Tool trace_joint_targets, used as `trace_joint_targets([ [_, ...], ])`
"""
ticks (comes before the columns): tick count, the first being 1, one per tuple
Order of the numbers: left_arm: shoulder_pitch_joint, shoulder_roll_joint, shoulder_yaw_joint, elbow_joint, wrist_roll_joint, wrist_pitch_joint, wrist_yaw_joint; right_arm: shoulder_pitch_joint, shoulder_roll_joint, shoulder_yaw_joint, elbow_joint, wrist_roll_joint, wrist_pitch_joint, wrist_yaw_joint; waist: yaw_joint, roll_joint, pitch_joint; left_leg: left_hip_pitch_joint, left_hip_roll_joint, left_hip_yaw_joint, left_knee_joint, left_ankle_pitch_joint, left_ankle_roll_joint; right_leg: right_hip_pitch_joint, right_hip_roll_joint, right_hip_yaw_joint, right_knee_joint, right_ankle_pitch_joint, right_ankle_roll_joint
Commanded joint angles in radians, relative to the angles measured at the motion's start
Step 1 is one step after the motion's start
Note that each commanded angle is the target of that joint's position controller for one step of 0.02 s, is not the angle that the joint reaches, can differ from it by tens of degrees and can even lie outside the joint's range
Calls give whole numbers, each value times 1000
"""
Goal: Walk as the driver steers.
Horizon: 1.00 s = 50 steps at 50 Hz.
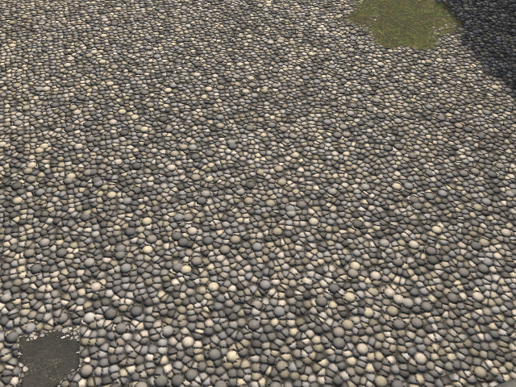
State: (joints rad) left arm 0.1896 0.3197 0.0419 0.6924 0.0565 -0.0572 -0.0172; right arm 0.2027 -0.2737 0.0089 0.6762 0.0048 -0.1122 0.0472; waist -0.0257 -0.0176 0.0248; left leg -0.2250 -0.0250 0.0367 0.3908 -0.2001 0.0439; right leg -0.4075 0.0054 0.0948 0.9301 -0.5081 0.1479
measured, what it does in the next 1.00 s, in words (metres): goes down: right foot, then left foot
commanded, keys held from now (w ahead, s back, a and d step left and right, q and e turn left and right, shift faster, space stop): w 0.94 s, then w+q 0.06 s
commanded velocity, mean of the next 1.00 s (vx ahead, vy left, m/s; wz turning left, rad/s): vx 0.38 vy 0.00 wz -0.03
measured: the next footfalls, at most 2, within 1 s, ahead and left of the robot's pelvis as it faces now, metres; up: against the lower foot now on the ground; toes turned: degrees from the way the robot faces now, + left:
right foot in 0.14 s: +0.00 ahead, -0.13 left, +0.00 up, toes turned -2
left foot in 0.54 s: +0.21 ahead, +0.08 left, +0.00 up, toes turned +1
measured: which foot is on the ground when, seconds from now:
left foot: down 0.00-0.24, up 0.26-0.52, down 0.54-1.00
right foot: up 0.00-0.12, down 0.14-0.54, up 0.56-0.98, down 1.00-1.00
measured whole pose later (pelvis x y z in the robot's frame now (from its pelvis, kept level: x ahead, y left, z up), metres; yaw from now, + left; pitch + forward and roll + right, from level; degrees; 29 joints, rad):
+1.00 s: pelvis +0.39 -0.05 -0.11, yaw +1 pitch +1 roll +5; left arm 0.03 0.24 -0.02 0.68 -0.03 -0.08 -0.07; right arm 0.56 -0.21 0.01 0.93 0.02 -0.06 -0.01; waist -0.14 -0.08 0.00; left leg -0.11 -0.06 0.03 1.03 -0.86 0.00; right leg -0.44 -0.07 0.03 0.34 0.43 -0.04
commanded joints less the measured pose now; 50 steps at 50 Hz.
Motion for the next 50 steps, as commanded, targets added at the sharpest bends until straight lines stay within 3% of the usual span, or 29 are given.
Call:
trace_joint_targets([
  [1,153,20,3,22,-20,2,-29,-150,-117,-26,-122,11,-21,36,89,60,-75,-2,152,-98,-11,384,105,129,-69,-83,-172,94,50],
  [3,107,33,4,14,-40,6,-48,-15,-195,-60,-52,8,16,49,23,67,-16,12,141,-146,20,-12,111,157,-15,-160,-380,244,3],
  [5,23,138,34,-52,-14,-11,-17,57,-252,-100,-31,-21,30,32,-43,141,1,88,271,-352,-74,-415,217,25,-3,-170,-334,84,-84],
  [7,-7,101,16,-74,-21,-38,5,50,-136,-64,-19,-17,10,-4,-38,171,29,112,355,-501,-106,-518,250,-33,-50,-100,-373,109,-183],
  [8,5,70,3,-72,-26,-50,11,6,-89,-47,-26,-24,0,-19,-19,152,19,93,341,-465,-104,-496,238,-4,-53,-96,-379,116,-232],
  [11,105,42,-3,-43,-12,-69,8,-148,-131,-59,-63,-43,12,-47,60,66,-12,-27,186,-210,-1,-287,165,248,-38,-106,-471,142,-297],
  [13,238,144,28,-9,-19,-80,12,-215,-114,-62,-100,-59,9,-36,108,-118,-11,-305,19,-18,325,-155,46,499,-210,231,-586,316,-444],
  [14,312,154,34,-7,-17,-83,13,-213,-94,-57,-94,-68,-4,-23,160,-151,11,-490,5,-30,510,-329,12,610,-343,386,-648,504,-527],
  [16,383,86,15,44,9,-84,16,-186,-54,-50,-71,-64,-19,-28,158,-71,58,-638,65,-106,718,-392,23,651,-395,350,-664,581,-495],
  [18,315,32,-9,39,10,-78,20,-176,-47,-50,-57,-90,-15,-26,111,-47,58,-613,82,-73,662,-258,27,600,-308,220,-689,527,-428],
  [21,286,56,-8,32,-18,-48,10,-261,4,-36,-61,-75,7,3,117,-54,70,-383,48,47,359,-129,-15,457,-194,48,-774,429,-363],
  [23,285,94,1,35,8,-32,-14,-269,8,-32,-69,-60,7,29,93,-93,75,-200,11,73,338,-70,-14,300,-197,24,-767,512,-370],
  [24,222,107,4,4,59,-29,-20,-160,0,-33,-42,-71,-8,38,44,-109,53,-75,11,24,501,151,4,186,-210,6,-708,588,-361],
  [27,44,148,16,-45,46,-48,-34,285,-150,-98,82,-86,-31,21,-180,14,-46,394,-63,83,426,111,56,-106,-89,-117,-220,816,-295],
  [28,52,111,10,-30,55,-52,-50,536,-158,-107,143,-100,-39,5,-278,128,-104,567,-23,3,319,97,121,-248,21,-137,205,513,-257],
  [29,268,-113,-43,4,70,-54,-73,578,-215,-89,139,-93,-45,-1,-131,277,-277,663,267,-420,187,393,363,-333,112,-47,557,-169,-225],
  [30,179,-86,-40,-39,22,-62,-75,542,-179,-77,119,-90,-60,9,-140,203,-87,500,365,-691,38,376,434,-516,121,78,664,-155,-229],
  [31,108,-10,-20,-50,12,-58,-60,347,-136,-64,103,-59,-68,16,-64,145,68,302,428,-751,-12,13,408,-633,34,112,670,-13,-225],
  [32,82,46,-11,-30,38,-50,-36,189,-32,-27,78,-52,-52,14,-9,-4,65,113,401,-697,-22,-178,370,-583,-30,106,599,123,-228],
  [34,123,-3,-43,-5,71,-18,-29,28,42,14,50,-89,-29,6,73,-15,54,-155,333,-544,-59,-177,339,-454,-97,105,426,244,-198],
  [36,65,-49,-59,-36,63,-1,-32,16,3,1,76,-87,-29,-23,69,17,0,-226,222,-351,-92,-184,285,-348,-107,17,236,294,-172],
  [38,51,-63,-77,-41,75,-11,-54,78,-26,-3,104,-113,-51,-43,45,10,-13,-306,143,-212,-6,-76,244,-221,-100,-40,160,556,-182],
  [40,-64,-37,-74,-51,72,-22,-68,290,0,11,160,-100,-65,-70,-66,24,10,-62,112,-191,134,-108,217,-402,-123,-20,-106,924,-154],
  [42,-141,-37,-78,-66,41,3,-64,334,-51,6,174,-86,-47,-36,-79,46,57,-285,78,-140,128,-257,192,-112,-75,-120,-333,1001,-154],
  [45,-181,5,-76,-97,59,31,-57,344,-82,1,188,-80,-45,16,-43,45,142,-272,167,-253,165,-342,206,-45,-99,-87,-335,897,-154],
  [46,-291,36,-37,-115,-137,-8,-44,320,-114,-48,192,88,2,-38,-92,-3,144,-147,154,-240,246,-180,147,-103,-48,-61,-470,877,-169],
  [47,-279,13,-46,-95,-157,-28,-46,357,-111,-41,217,79,39,-66,-97,-22,118,17,163,-228,335,-96,119,-136,-67,-41,-572,897,-171],
  [48,-242,-3,-40,-64,-137,-41,-51,392,-84,-44,244,54,68,-84,-98,-5,93,106,157,-224,447,-22,104,-119,-94,-25,-646,941,-184],
  [50,70,7,-5,42,-88,-43,-47,374,-50,-44,248,16,91,-75,44,6,-56,-11,73,-170,812,83,77,296,-69,-109,-653,981,-204],
])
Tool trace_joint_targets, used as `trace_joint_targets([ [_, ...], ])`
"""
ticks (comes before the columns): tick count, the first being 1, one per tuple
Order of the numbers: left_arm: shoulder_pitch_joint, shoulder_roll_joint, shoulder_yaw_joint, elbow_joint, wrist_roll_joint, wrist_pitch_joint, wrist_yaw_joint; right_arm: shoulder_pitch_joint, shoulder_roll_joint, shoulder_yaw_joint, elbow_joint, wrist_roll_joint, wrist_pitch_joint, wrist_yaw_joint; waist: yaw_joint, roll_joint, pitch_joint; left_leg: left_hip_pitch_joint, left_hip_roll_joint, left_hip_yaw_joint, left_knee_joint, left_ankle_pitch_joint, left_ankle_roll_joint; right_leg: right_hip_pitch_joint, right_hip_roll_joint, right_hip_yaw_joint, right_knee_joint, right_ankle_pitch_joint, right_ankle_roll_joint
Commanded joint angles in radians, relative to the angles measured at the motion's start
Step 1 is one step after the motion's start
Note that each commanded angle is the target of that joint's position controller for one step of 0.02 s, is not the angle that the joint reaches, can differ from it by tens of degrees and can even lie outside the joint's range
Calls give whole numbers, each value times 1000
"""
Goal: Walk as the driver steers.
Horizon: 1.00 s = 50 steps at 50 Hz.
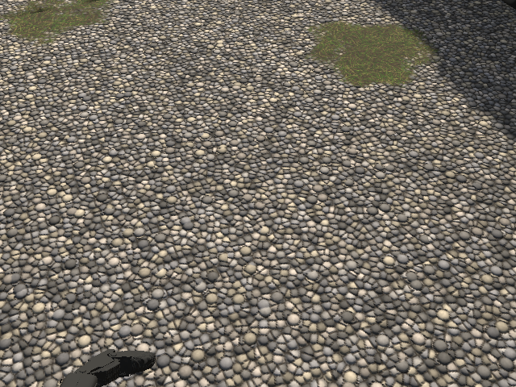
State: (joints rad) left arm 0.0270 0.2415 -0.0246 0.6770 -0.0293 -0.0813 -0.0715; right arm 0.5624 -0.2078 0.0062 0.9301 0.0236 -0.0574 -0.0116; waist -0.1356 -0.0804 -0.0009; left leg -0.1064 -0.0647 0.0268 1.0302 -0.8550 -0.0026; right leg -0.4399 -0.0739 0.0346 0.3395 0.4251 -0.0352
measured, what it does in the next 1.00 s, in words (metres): goes down, turning left: left foot, then right foot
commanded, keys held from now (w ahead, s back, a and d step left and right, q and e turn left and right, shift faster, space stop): w+q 0.22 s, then q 0.78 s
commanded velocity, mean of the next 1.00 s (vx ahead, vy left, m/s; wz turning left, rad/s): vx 0.22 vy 0.00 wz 0.49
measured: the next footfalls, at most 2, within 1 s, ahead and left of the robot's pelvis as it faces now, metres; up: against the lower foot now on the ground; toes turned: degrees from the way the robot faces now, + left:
left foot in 0.46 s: +0.38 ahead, +0.17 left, +0.00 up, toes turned +13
right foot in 1.00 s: +0.47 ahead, -0.01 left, +0.00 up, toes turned +39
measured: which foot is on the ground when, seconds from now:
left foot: down 0.00-0.02, up 0.04-0.44, down 0.46-1.00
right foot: down 0.00-0.48, up 0.50-0.98, down 1.00-1.00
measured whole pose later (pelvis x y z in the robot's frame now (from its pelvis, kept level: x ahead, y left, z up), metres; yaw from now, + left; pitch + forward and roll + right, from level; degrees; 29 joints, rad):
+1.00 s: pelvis +0.34 +0.06 -0.04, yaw +31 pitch +3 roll +0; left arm 0.07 0.27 0.07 0.78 -0.01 -0.02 0.03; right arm 0.18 -0.29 -0.09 0.62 0.02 0.06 -0.05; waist -0.02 0.01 0.01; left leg -0.38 -0.19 -0.26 0.52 -0.17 0.05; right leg -0.38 0.04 0.13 0.55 -0.26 0.04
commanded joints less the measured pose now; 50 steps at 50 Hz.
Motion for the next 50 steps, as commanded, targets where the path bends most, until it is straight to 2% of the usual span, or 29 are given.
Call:
trace_joint_targets([
  [1,471,120,79,125,16,-8,12,5,-72,-43,-6,-7,22,-4,255,0,-126,-450,22,-133,514,313,80,716,-98,39,107,207,-77],
  [2,540,144,82,140,24,-5,14,161,4,-18,-4,26,7,8,236,-125,-323,-757,28,-219,810,4,53,1080,-287,166,429,302,-162],
  [3,556,160,100,136,12,24,22,124,-97,-36,-47,42,-22,17,274,-130,-397,-837,76,-264,846,66,42,1044,-326,279,376,111,-206],
  [4,569,291,144,201,-1,37,33,-5,-84,-30,-146,89,-39,12,262,-226,-388,-1024,87,-190,930,210,17,986,-457,554,128,-657,-336],
  [5,382,165,111,137,23,21,59,-203,-152,-60,-175,73,-40,-27,243,68,-225,-1000,135,-159,709,492,30,697,-408,529,-66,-917,-276],
  [6,276,126,92,137,40,1,68,-218,-152,-63,-185,53,-17,-45,175,17,-133,-923,153,-167,674,574,21,496,-427,548,-102,-890,-281],
  [7,194,78,74,145,33,-17,64,-164,-117,-62,-153,23,14,-46,103,88,-24,-782,194,-184,541,632,3,260,-367,425,-158,-800,-240],
  [8,126,66,74,146,30,-18,57,-153,-83,-68,-144,1,30,-42,59,46,56,-683,212,-208,379,642,-20,92,-290,279,-160,-734,-194],
  [9,114,73,81,154,42,-23,57,-146,-68,-72,-137,-5,34,-41,53,4,70,-611,211,-189,306,650,-37,21,-234,159,-179,-671,-169],
  [11,171,102,93,183,58,-34,71,-211,-86,-84,-163,-4,27,-32,72,-1,57,-605,206,-198,169,742,-44,55,-207,52,-172,-485,-170],
  [14,188,121,103,193,44,-27,103,-336,-44,-70,-200,-14,13,-1,103,26,43,-556,174,-124,-154,926,-10,133,-164,-98,-126,-222,-139],
  [17,208,162,119,197,20,-2,121,-444,-42,-70,-254,-13,20,29,136,13,10,-491,146,-57,-292,949,11,237,-181,-145,-94,-143,-112],
  [21,208,209,150,196,-7,37,126,-468,-103,-97,-306,-23,36,53,122,14,-25,-424,98,-8,-399,758,73,375,-213,-176,74,-43,-59],
  [22,198,211,153,191,-11,45,126,-394,-132,-113,-292,-28,35,55,81,34,-64,-316,63,13,-466,770,97,371,-183,-199,202,-27,-35],
  [23,231,186,146,192,4,50,123,-287,-201,-143,-259,-29,34,45,42,118,-120,-128,36,-8,-527,973,133,296,-112,-233,420,-100,15],
  [24,274,111,120,154,64,46,115,-226,-318,-167,-259,-29,37,23,75,354,-201,163,254,-313,-462,1506,231,-16,0,-247,785,-724,90],
  [25,318,94,96,121,57,26,95,-224,-353,-161,-293,-30,32,28,92,406,-419,401,441,-708,-556,1422,447,-256,139,-40,1061,-1158,114],
  [26,234,153,109,124,25,17,87,-220,-294,-146,-318,-41,36,30,37,225,-438,386,402,-656,-602,1254,409,-328,96,68,1112,-1092,94],
  [27,166,147,106,103,14,22,94,-297,-256,-135,-324,-30,34,24,57,173,-334,277,358,-548,-613,1131,348,-367,69,64,1054,-983,79],
  [28,162,141,110,118,26,38,109,-367,-222,-126,-331,-11,40,18,100,88,-238,122,304,-470,-635,1054,293,-333,30,63,962,-900,84],
  [29,161,156,119,117,36,55,122,-418,-201,-120,-339,-6,49,14,134,110,-185,-7,271,-429,-655,1004,265,-276,10,58,874,-859,86],
  [31,165,147,121,110,42,76,122,-449,-211,-126,-360,-28,57,10,161,155,-169,-143,225,-408,-686,966,240,-168,36,42,804,-800,82],
  [32,165,133,119,109,40,79,122,-449,-220,-130,-366,-31,56,6,165,159,-171,-160,215,-398,-690,963,236,-155,46,44,762,-785,83],
  [36,91,120,117,77,43,84,128,-421,-233,-136,-363,-15,65,-25,142,169,-173,-153,205,-444,-704,788,213,-176,58,89,626,-711,99],
  [40,30,126,121,51,37,79,126,-413,-233,-137,-362,-13,82,-42,123,203,-123,-162,175,-496,-721,573,189,-174,73,113,511,-667,107],
  [43,7,122,119,41,33,69,123,-401,-228,-138,-359,-16,89,-43,110,220,-106,-153,162,-526,-707,567,200,-133,86,117,438,-696,108],
  [47,12,128,120,33,21,50,106,-397,-227,-139,-369,-14,99,-38,110,236,-110,-115,154,-581,-662,718,208,-27,114,105,309,-757,89],
  [49,63,134,126,45,18,43,94,-420,-225,-138,-381,-4,105,-37,148,231,-115,-120,127,-590,-617,810,183,91,118,84,145,-686,69],
  [50,106,151,134,56,21,41,90,-423,-215,-134,-387,3,108,-38,171,208,-122,-164,92,-566,-578,788,150,203,81,82,34,-581,54],
])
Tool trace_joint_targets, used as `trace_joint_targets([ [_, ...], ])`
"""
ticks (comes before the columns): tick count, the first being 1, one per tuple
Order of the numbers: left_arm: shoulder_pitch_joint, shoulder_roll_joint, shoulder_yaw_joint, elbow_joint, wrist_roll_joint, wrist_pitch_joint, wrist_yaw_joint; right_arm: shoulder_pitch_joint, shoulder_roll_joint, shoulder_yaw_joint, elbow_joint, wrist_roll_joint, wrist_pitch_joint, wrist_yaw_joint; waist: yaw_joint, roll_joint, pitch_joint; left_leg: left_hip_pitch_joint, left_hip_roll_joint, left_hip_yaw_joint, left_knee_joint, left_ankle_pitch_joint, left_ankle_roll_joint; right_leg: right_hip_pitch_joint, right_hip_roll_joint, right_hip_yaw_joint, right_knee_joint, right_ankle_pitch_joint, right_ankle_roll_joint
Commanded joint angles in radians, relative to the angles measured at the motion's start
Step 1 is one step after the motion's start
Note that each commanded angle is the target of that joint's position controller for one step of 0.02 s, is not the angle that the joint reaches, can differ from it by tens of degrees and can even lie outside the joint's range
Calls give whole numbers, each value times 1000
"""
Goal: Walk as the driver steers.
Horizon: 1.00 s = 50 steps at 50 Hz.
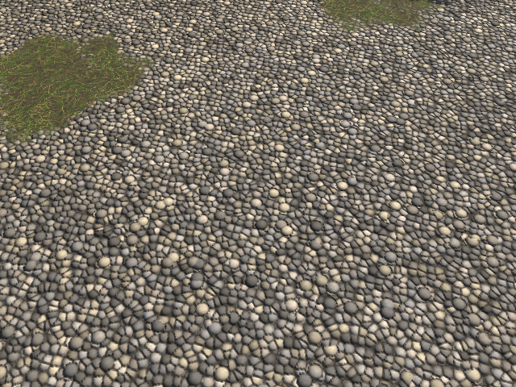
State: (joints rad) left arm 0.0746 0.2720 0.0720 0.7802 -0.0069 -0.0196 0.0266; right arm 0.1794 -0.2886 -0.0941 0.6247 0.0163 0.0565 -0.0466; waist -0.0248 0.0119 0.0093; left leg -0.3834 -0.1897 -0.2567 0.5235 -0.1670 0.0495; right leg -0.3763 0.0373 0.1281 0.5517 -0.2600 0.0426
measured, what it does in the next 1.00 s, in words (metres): steps on the spot, turning left: left foot, then right foot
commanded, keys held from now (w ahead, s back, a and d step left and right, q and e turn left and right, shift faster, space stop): q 0.28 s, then no key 0.30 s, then w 0.42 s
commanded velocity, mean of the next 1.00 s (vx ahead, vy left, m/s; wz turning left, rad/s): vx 0.12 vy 0.00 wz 0.30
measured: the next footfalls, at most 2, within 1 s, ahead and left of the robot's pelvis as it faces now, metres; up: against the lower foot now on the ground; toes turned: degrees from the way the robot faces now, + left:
left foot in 0.44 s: +0.03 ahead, +0.14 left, +0.00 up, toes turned +14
right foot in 0.90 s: +0.13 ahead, -0.07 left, +0.00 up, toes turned +15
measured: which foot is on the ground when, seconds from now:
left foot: down 0.00-0.02, up 0.04-0.42, down 0.44-0.90, up 0.92-1.00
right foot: down 0.00-0.44, up 0.46-0.88, down 0.90-1.00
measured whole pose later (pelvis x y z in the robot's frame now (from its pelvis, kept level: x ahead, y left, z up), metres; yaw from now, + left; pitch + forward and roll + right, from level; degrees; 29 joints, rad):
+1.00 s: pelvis +0.09 +0.01 +0.01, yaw +16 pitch +1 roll +1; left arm 0.27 0.28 0.06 0.85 -0.01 -0.09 -0.02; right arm 0.25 -0.29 -0.06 0.80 0.03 -0.05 0.01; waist 0.01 0.04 -0.01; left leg -0.38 -0.01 -0.03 0.94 -0.41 0.05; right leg -0.21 0.01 -0.04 0.48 -0.30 -0.06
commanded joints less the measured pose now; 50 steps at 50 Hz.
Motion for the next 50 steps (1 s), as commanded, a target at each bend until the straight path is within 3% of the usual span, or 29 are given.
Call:
trace_joint_targets([
  [1,81,171,51,-48,11,-16,-6,4,-87,-22,-80,9,-3,-1,38,-21,-172,4,138,-183,81,-160,44,290,-196,105,-209,189,-87],
  [2,78,251,67,-39,43,-2,-6,4,-94,-24,-121,24,-11,2,2,-349,-121,-215,-14,40,261,-421,-17,316,-369,349,-251,381,-261],
  [3,42,180,55,-76,45,-2,-4,32,-191,-53,-94,-3,-25,8,13,-273,-130,-255,45,32,500,-450,-67,303,-441,387,-239,451,-332],
  [4,4,136,42,-97,35,2,3,49,-217,-66,-68,0,-25,14,1,-186,-124,-250,71,53,598,-386,-86,284,-403,282,-209,468,-303],
  [5,-23,111,36,-107,24,7,6,61,-194,-65,-42,3,-14,12,-6,-131,-105,-249,82,70,639,-337,-104,274,-331,190,-190,438,-256],
  [6,-25,105,32,-105,8,10,9,64,-169,-58,-41,-1,-4,11,-1,-122,-87,-279,94,79,688,-292,-117,284,-311,151,-184,427,-238],
  [7,-18,104,28,-104,6,13,10,63,-135,-47,-40,2,3,14,1,-119,-69,-279,101,108,702,-271,-126,268,-292,106,-189,451,-234],
  [9,7,122,33,-100,16,22,9,17,-106,-34,-60,13,6,20,26,-151,-53,-286,123,170,629,-229,-141,285,-265,39,-208,463,-241],
  [14,42,181,53,-93,14,34,11,-58,-82,-13,-104,6,1,32,68,-197,-88,-188,203,232,401,-220,-145,333,-316,-22,-218,467,-262],
  [18,50,205,58,-81,-8,32,-8,-52,-88,-11,-103,0,1,42,64,-205,-83,-27,187,277,204,-228,-104,283,-329,-37,-203,434,-261],
  [20,35,207,54,-73,-27,30,-12,-10,-82,-13,-82,-1,0,47,30,-195,-79,79,170,295,-1,-109,-63,264,-317,-51,-152,402,-232],
  [21,40,187,46,-63,-34,28,-13,25,-83,-16,-62,-4,-1,49,10,-171,-85,184,153,305,-135,-2,-34,221,-293,-74,-106,370,-194],
  [22,91,144,31,-41,-21,21,-19,43,-116,-22,-60,-7,-3,44,13,-86,-116,341,209,221,-178,160,-5,124,-249,-125,-24,258,-119],
  [23,100,57,-4,-68,42,12,-32,71,-205,-34,-73,-16,-4,27,41,210,-177,526,469,-72,-131,601,77,-90,-149,-222,234,-194,-14],
  [24,55,89,7,-85,25,13,-25,48,-178,-18,-76,-45,-20,33,6,251,-189,394,587,-151,-139,624,265,-153,-100,-147,385,-408,19],
  [25,30,157,24,-79,4,20,-17,29,-145,-10,-71,-49,-38,41,-13,163,-149,337,533,-105,-168,510,276,-150,-115,-108,471,-389,28],
  [27,51,153,31,-47,0,33,-5,-45,-121,0,-45,-35,-55,40,20,138,-95,306,432,-3,-174,382,186,-163,-125,-89,475,-287,31],
  [29,80,146,31,-34,5,42,1,-81,-105,10,-29,-25,-59,33,42,135,-82,252,404,44,-175,465,174,-102,-113,-90,470,-194,47],
  [30,108,129,26,-23,3,41,-2,-67,-86,15,-13,-24,-61,30,45,126,-111,262,385,61,-195,347,170,-77,-111,-102,428,-150,48],
  [32,76,117,18,-25,-6,33,-10,-22,-108,5,18,-12,-59,27,1,145,-83,280,373,23,-268,-46,171,-99,-98,-135,341,-112,36],
  [34,18,130,19,-48,-14,19,-14,6,-134,-2,41,-10,-63,24,-24,157,-18,286,405,-63,-331,-272,182,-150,-96,-129,276,-127,6],
  [40,28,114,10,-32,-16,-39,-38,15,-148,-6,78,2,-93,33,-14,110,14,255,427,-77,-350,-298,183,-69,-91,-142,90,-119,-71],
  [43,123,102,10,15,-14,-54,-48,-14,-141,-2,89,15,-90,43,52,76,-1,115,380,-11,-287,-301,154,170,-46,-195,-69,25,-101],
  [44,194,109,15,45,-13,-55,-45,-18,-116,6,92,9,-91,46,82,61,-20,45,351,12,-230,-310,133,286,-40,-187,-83,28,-107],
  [45,292,136,22,69,-17,-55,-38,-46,-63,24,86,-1,-96,50,124,10,-37,-68,300,71,-92,-295,88,417,-117,-83,-123,-23,-135],
  [46,367,238,43,77,-11,-57,-30,-66,10,43,50,-6,-114,56,130,-215,-55,-266,164,244,226,-298,10,537,-316,238,-259,-222,-228],
  [47,397,265,51,74,2,-66,-41,-101,-70,23,24,9,-131,52,155,-262,-21,-426,146,222,441,-433,-4,531,-452,525,-382,-380,-347],
  [48,332,203,31,53,4,-77,-41,-77,-123,6,37,24,-140,53,117,-171,41,-485,211,161,544,-361,10,497,-440,495,-387,-435,-339],
  [50,249,157,16,25,5,-85,-43,-49,-119,3,66,12,-143,57,77,-135,75,-498,263,177,552,-181,19,457,-354,331,-401,-290,-270],
])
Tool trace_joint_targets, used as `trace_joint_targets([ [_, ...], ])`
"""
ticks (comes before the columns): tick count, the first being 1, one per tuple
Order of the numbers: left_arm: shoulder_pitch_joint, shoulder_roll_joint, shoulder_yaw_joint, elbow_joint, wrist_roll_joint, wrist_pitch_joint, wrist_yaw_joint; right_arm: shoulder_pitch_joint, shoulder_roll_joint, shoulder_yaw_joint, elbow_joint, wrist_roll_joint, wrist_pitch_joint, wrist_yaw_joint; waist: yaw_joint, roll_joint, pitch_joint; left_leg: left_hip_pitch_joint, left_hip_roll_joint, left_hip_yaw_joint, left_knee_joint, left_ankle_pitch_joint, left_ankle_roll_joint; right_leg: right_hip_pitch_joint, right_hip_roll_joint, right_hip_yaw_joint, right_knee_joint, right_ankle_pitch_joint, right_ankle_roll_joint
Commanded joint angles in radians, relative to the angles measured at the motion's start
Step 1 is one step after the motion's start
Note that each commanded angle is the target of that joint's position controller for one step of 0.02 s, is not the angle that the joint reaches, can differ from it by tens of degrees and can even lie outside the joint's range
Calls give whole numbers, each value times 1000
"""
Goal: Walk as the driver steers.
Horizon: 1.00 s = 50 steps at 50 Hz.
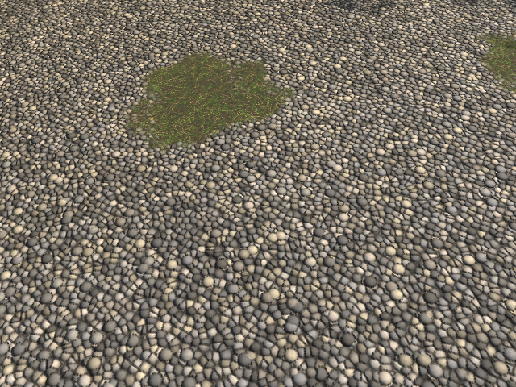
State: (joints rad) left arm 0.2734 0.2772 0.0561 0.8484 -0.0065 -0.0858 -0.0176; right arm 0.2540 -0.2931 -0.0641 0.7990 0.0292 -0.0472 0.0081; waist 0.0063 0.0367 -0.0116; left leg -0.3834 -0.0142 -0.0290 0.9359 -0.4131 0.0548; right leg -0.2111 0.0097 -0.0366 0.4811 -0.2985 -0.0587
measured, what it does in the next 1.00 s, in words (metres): walks ahead, turning right: left foot, then right foot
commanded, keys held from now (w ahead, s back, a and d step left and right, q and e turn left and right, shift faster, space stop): w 0.16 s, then no key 0.20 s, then e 0.64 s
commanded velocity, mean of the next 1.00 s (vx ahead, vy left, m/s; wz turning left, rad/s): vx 0.17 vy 0.00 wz -0.24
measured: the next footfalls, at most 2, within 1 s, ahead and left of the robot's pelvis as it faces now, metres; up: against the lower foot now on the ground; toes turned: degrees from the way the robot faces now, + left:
left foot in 0.34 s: +0.36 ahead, +0.13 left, +0.00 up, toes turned +0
right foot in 0.80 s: +0.29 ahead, -0.12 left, +0.00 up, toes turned -15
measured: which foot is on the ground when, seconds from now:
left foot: up 0.00-0.32, down 0.34-0.80, up 0.82-1.00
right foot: down 0.00-0.36, up 0.38-0.78, down 0.80-1.00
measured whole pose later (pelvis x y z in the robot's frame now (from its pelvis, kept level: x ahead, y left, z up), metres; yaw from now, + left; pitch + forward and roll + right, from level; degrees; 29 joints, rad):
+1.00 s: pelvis +0.25 -0.02 +0.01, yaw -18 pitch +2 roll +3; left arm 0.25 0.29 0.06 0.69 0.00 0.00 0.03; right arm 0.02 -0.32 -0.09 0.87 0.00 0.02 -0.04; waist 0.02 0.03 0.06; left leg -0.55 -0.01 -0.03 1.06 -0.36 -0.04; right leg -0.29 0.01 0.05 0.45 -0.19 -0.06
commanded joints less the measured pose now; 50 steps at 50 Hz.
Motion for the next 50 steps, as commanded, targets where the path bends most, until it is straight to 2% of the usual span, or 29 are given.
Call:
trace_joint_targets([
  [1,39,140,25,-47,3,-19,2,-135,-107,-27,-105,-10,-39,2,39,-144,105,-482,109,-51,106,131,8,270,-301,424,-337,-127,-146],
  [5,88,128,18,-30,0,-11,10,-179,-50,-14,-111,-20,-35,7,42,-129,74,-414,103,7,-31,312,-47,237,-222,222,-348,279,-125],
  [9,124,136,14,-13,2,-1,24,-299,-7,8,-147,-16,-42,21,72,-125,106,-273,64,56,-296,486,-65,143,-168,101,-363,390,-103],
  [12,178,150,15,15,1,13,30,-364,-4,13,-169,-18,-54,41,85,-125,114,-178,22,73,-413,545,-54,155,-180,82,-314,517,-95],
  [15,146,165,22,17,-3,24,33,-298,-59,-3,-151,-21,-59,49,21,-163,54,-87,3,43,-451,495,-4,242,-215,96,-197,704,-67],
  [16,119,171,26,10,-5,27,37,-214,-88,-15,-121,-28,-61,46,-27,-172,0,7,-17,50,-459,484,18,260,-207,93,-112,819,-52],
  [17,99,165,23,2,-4,32,38,-86,-121,-30,-76,-35,-62,38,-95,-147,-77,173,-22,62,-507,573,47,241,-164,68,43,866,-21],
  [18,113,140,12,-23,14,31,40,33,-178,-39,-47,-56,-60,24,-125,-61,-210,466,115,-55,-421,929,98,69,-112,54,275,636,18],
  [19,323,1,-30,0,27,28,24,53,-221,-37,-40,-71,-46,18,-29,215,-398,841,440,-403,-355,1241,311,-267,35,65,687,-279,84],
  [20,346,87,-11,50,-10,28,20,85,-146,-26,-43,-46,-32,21,-88,145,-530,824,459,-508,-426,1040,344,-299,52,214,828,-428,90],
  [21,212,164,16,10,-41,34,24,-7,-120,-16,-54,-31,-23,18,-87,90,-361,664,401,-367,-491,889,286,-359,-6,193,837,-372,87],
  [22,121,153,16,-20,-41,46,38,-97,-81,-4,-56,-27,-21,11,-57,37,-224,505,344,-278,-544,763,236,-378,-46,148,778,-305,93],
  [23,93,137,19,-24,-25,65,51,-155,-47,9,-52,-34,-22,7,-29,15,-138,347,316,-213,-592,683,213,-342,-75,142,724,-256,104],
  [25,136,103,21,-25,-12,109,67,-230,-57,4,-35,-60,-24,6,36,84,-73,99,264,-107,-679,554,186,-176,-90,106,639,-192,119],
  [26,152,85,20,-31,-9,120,73,-250,-70,-2,-29,-63,-24,3,50,93,-60,50,263,-73,-698,540,195,-153,-85,86,607,-193,124],
  [28,134,85,23,-56,-5,131,78,-257,-98,-14,-18,-57,-21,-10,49,88,-66,35,284,-42,-716,497,214,-157,-95,70,553,-157,124],
  [34,5,107,28,-133,-3,141,53,-261,-142,-29,7,-38,21,-48,19,64,-59,84,320,13,-742,269,189,-152,-116,34,390,-33,95],
  [36,-11,113,31,-149,-3,141,42,-253,-154,-32,14,-28,34,-49,18,59,-53,123,332,25,-713,261,172,-133,-108,15,320,-46,78],
  [38,16,108,37,-147,-1,138,30,-262,-158,-33,20,-12,48,-47,47,48,-55,141,318,61,-636,250,128,-57,-77,-25,160,18,45],
  [39,43,121,46,-136,4,136,28,-240,-136,-29,29,-5,55,-46,53,24,-55,128,284,89,-561,214,86,-3,-49,-30,78,57,18],
  [40,66,168,61,-139,10,134,32,-186,-95,-21,48,-8,63,-42,46,-97,-24,65,210,159,-387,127,7,41,-99,89,-68,189,-30],
  [41,50,280,81,-177,5,134,51,-173,-46,-10,19,-50,64,-33,-10,-395,-1,-197,53,234,-73,-191,-103,135,-338,443,-126,493,-158],
  [42,61,300,80,-195,41,110,40,-298,-89,-24,-24,-53,58,-40,58,-339,-28,-273,-19,50,110,-267,-103,51,-395,581,-199,429,-287],
  [43,23,272,75,-199,49,85,34,-309,-114,-34,-26,-31,58,-43,36,-238,-28,-291,8,-9,183,-182,-85,54,-348,500,-207,360,-257],
  [44,-36,248,73,-207,29,70,36,-273,-121,-40,-8,-21,61,-48,0,-187,-25,-301,27,-28,183,-84,-73,64,-300,429,-191,322,-195],
  [45,-75,210,63,-219,11,68,40,-249,-128,-46,18,-27,64,-54,-11,-145,-40,-294,40,-36,177,-27,-74,76,-271,388,-177,310,-152],
  [46,-90,195,55,-224,2,70,45,-240,-128,-49,24,-35,64,-55,-19,-144,-49,-270,37,-34,184,22,-83,71,-252,362,-170,352,-142],
  [48,-67,177,47,-229,6,72,53,-237,-111,-48,24,-28,57,-51,-18,-147,-81,-241,21,-39,180,75,-97,100,-230,342,-159,432,-147],
  [50,-44,181,50,-231,2,76,59,-250,-96,-42,21,-21,51,-50,-4,-149,-83,-252,14,-48,94,95,-112,149,-220,346,-147,448,-152],
])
